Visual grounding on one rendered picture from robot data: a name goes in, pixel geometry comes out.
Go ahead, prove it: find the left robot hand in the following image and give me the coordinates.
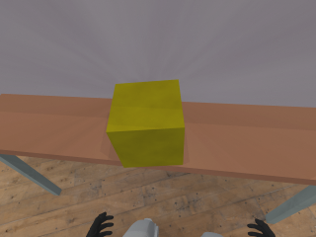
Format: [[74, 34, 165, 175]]
[[86, 212, 114, 237]]

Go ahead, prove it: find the right robot hand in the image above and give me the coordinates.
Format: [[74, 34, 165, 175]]
[[247, 218, 276, 237]]

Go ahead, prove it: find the carton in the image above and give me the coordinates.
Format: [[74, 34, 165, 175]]
[[106, 79, 185, 168]]

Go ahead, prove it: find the table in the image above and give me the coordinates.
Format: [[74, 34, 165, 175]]
[[0, 94, 316, 224]]

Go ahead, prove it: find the left robot thigh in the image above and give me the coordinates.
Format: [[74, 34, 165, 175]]
[[122, 219, 159, 237]]

